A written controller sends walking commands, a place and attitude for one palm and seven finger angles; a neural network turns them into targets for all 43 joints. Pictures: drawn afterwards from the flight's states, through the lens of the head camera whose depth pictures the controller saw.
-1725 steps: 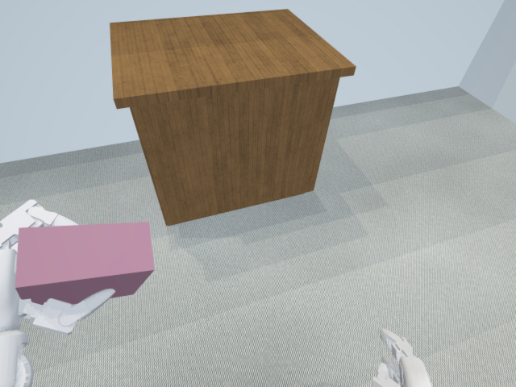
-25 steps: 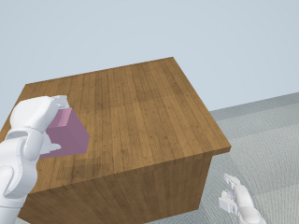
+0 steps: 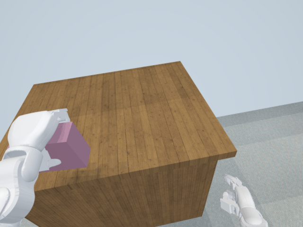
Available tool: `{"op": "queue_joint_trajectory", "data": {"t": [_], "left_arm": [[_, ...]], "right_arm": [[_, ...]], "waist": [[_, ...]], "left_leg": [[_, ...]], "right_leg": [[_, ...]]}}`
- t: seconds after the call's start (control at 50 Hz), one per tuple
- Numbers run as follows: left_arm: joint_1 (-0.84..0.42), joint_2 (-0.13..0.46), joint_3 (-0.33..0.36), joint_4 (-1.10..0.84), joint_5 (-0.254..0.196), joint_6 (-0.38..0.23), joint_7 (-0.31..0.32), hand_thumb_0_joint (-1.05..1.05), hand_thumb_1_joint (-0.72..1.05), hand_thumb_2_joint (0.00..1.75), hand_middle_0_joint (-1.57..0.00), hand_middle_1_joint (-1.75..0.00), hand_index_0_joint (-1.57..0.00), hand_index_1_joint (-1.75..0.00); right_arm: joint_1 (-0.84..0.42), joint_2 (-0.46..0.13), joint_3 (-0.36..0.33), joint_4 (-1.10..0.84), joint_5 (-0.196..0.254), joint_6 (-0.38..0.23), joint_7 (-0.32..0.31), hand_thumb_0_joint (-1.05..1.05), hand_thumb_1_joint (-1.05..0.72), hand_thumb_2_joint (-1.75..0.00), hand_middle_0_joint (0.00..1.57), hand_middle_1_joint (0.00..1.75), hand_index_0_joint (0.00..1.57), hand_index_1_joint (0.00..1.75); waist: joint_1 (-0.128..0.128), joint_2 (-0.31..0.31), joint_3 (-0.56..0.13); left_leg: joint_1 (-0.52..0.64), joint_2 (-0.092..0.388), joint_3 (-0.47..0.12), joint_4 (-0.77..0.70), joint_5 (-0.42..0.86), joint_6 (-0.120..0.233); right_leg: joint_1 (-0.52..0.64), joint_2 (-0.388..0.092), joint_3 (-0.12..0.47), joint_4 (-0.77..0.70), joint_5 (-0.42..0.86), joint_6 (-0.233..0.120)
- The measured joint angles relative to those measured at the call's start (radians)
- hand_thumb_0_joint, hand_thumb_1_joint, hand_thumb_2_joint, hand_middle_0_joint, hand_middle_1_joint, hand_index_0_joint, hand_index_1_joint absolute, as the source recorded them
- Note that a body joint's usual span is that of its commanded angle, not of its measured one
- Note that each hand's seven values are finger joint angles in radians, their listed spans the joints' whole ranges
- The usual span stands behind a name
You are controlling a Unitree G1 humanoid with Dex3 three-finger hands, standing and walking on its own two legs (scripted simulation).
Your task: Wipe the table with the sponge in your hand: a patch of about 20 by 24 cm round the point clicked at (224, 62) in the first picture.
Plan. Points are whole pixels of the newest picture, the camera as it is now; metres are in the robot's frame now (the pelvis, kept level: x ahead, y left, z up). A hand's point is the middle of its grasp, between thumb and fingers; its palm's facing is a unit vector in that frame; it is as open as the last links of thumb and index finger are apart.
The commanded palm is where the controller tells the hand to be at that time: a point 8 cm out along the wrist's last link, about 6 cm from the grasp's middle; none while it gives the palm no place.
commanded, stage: bring the sponge back beside the body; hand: left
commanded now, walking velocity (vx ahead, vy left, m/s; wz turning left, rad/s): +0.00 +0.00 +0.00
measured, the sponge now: (58, 152) +0.22 +0.29 +0.11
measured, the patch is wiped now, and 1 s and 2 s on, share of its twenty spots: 1.00 1.00 1.00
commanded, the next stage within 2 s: step back with the hand held close in 0.88 s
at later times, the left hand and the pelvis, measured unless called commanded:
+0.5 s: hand (48, 157) +0.19 +0.28 +0.15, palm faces +0.11 -0.08 -0.99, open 9.8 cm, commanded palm +0.16 +0.27 +0.22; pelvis +0.00 -0.01 +0.00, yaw -1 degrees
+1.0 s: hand (52, 161) +0.19 +0.28 +0.13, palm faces +0.07 -0.12 -0.99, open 9.8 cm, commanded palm +0.16 +0.27 +0.21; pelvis +0.00 -0.01 +0.00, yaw -1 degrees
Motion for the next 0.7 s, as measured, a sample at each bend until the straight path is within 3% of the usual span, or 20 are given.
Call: {"op": "queue_joint_trajectory", "data": {"t": [0.16, 0.28, 0.38, 0.48, 0.56, 0.7], "left_arm": [[0.028, -0.035, 0.004, 0.009, -0.011, 0.067, -0.012, -0.01, -0.51, 1.09, -0.74, -1.37, -0.78, -1.36], [0.105, -0.033, -0.028, -0.041, 0.008, 0.025, -0.018, -0.01, -0.51, 1.08, -0.74, -1.37, -0.78, -1.36], [0.147, -0.013, 0.000, -0.074, 0.003, -0.015, 0.020, -0.01, -0.51, 1.08, -0.74, -1.37, -0.78, -1.36], [0.159, -0.024, 0.034, -0.055, -0.012, 0.009, 0.042, -0.01, -0.51, 1.08, -0.74, -1.37, -0.78, -1.36], [0.176, -0.047, 0.023, -0.047, -0.013, 0.033, 0.027, -0.01, -0.51, 1.08, -0.74, -1.37, -0.78, -1.36], [0.206, -0.034, -0.015, -0.092, 0.008, -0.033, 0.033, -0.01, -0.51, 1.08, -0.74, -1.37, -0.78, -1.36]], "right_arm": [[-0.007, -0.004, 0.007, -0.002, 0.008, 0.005, 0.001, 0.01, -0.91, -0.90, 0.21, 0.30, 0.20, 0.30], [0.006, -0.009, 0.001, -0.007, -0.004, -0.006, -0.001, 0.01, -0.91, -0.90, 0.21, 0.30, 0.20, 0.30], [0.024, -0.009, -0.011, -0.002, -0.007, -0.009, 0.001, 0.01, -0.91, -0.90, 0.20, 0.30, 0.20, 0.30], [0.027, -0.010, -0.016, 0.006, -0.003, -0.006, 0.004, 0.01, -0.91, -0.90, 0.20, 0.30, 0.20, 0.30], [0.025, -0.013, -0.017, 0.005, -0.002, -0.012, -0.001, 0.01, -0.91, -0.90, 0.20, 0.30, 0.20, 0.30], [0.032, -0.009, -0.022, 0.002, -0.013, -0.032, -0.007, 0.01, -0.91, -0.90, 0.20, 0.30, 0.20, 0.30]], "waist": [[-0.011, 0.011, -0.009], [-0.014, 0.005, -0.004], [-0.004, 0.002, -0.003], [-0.005, 0.007, -0.008], [-0.014, 0.009, -0.008], [-0.013, 0.002, -0.003]], "left_leg": [[-0.007, 0.000, 0.003, -0.007, 0.009, -0.001], [-0.007, 0.003, 0.003, 0.004, 0.002, -0.003], [0.001, 0.011, 0.003, 0.013, -0.007, -0.008], [0.002, 0.016, 0.004, 0.018, -0.010, -0.012], [0.000, 0.015, 0.003, 0.018, -0.009, -0.011], [0.009, 0.012, 0.000, 0.017, -0.009, -0.011]], "right_leg": [[-0.014, -0.001, 0.003, 0.006, 0.003, 0.000], [-0.015, 0.003, 0.004, 0.018, -0.004, -0.004], [-0.003, 0.011, 0.005, 0.017, -0.006, -0.009], [-0.001, 0.017, 0.006, 0.016, -0.005, -0.011], [-0.005, 0.015, 0.006, 0.021, -0.007, -0.010], [0.005, 0.013, 0.003, 0.021, -0.010, -0.011]]}}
